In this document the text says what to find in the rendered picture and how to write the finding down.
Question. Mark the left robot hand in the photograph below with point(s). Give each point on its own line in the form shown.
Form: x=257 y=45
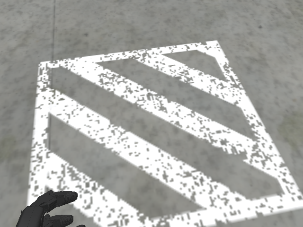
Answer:
x=34 y=215

